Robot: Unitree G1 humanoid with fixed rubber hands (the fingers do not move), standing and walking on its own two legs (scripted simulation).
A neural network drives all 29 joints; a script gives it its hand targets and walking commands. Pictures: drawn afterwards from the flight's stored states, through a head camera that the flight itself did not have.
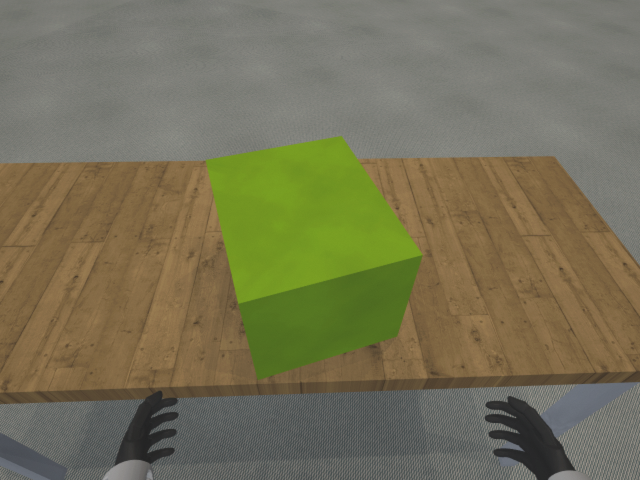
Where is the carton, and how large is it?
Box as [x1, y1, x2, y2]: [206, 136, 422, 379]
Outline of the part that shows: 341,136 206,160 237,300 258,379 396,336 422,254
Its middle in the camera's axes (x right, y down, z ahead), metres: -0.03 +0.01 +0.60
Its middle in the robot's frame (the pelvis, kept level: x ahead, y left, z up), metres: +0.43 +0.04 +0.02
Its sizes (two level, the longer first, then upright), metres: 0.276 0.224 0.197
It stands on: a table, 0.70 m high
